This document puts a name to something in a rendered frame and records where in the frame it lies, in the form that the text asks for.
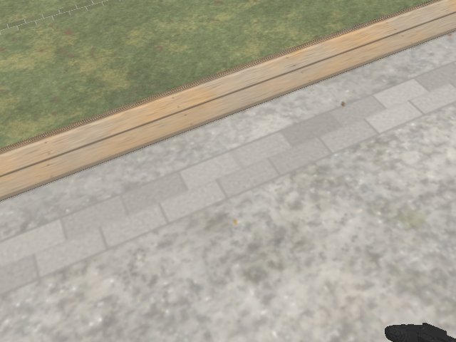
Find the right robot hand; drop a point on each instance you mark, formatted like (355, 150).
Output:
(417, 333)

